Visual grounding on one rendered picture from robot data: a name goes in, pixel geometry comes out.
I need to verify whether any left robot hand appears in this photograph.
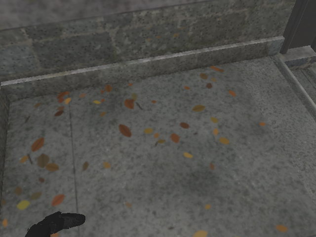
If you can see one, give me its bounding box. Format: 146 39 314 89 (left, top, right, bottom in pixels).
25 211 85 237

